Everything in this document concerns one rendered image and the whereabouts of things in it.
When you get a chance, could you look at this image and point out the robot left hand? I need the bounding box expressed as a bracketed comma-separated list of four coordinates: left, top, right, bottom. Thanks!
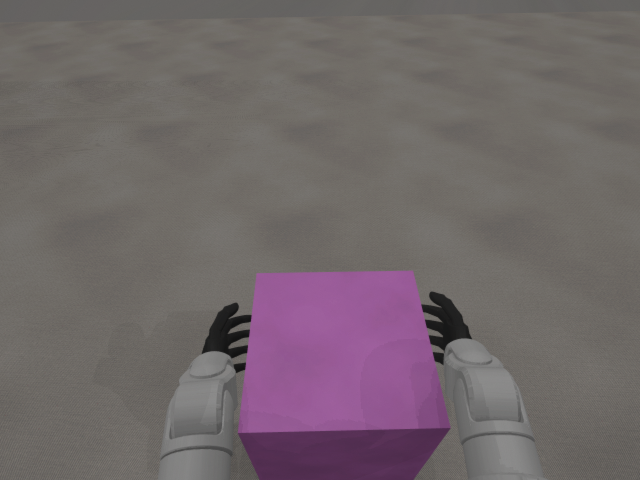
[202, 303, 252, 373]

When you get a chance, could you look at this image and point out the right robot forearm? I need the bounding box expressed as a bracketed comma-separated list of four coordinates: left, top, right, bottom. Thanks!
[443, 338, 548, 480]

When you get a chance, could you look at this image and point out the robot right hand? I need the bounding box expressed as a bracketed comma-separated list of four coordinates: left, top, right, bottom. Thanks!
[421, 292, 472, 365]

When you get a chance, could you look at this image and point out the left robot forearm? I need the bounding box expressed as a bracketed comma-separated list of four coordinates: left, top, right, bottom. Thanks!
[158, 351, 238, 480]

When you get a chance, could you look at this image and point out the carton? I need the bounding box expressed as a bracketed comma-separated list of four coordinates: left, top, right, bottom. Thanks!
[238, 271, 451, 480]

